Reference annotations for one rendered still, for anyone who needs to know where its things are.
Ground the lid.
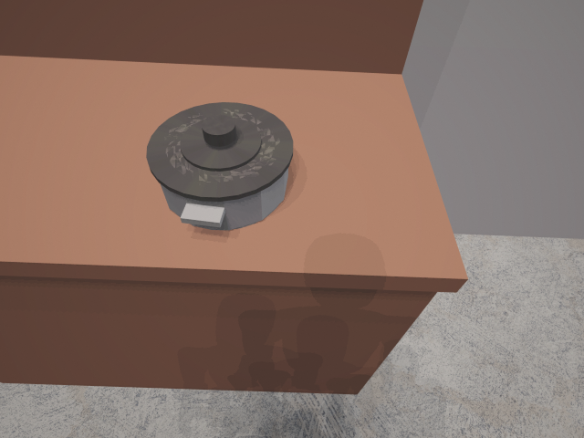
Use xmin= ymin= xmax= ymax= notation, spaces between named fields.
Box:
xmin=146 ymin=102 xmax=293 ymax=202

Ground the knob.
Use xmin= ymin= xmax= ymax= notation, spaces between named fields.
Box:
xmin=202 ymin=115 xmax=236 ymax=147

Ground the pot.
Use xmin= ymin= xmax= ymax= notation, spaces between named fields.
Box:
xmin=161 ymin=168 xmax=288 ymax=230

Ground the table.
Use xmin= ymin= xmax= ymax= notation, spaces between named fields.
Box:
xmin=0 ymin=0 xmax=468 ymax=394

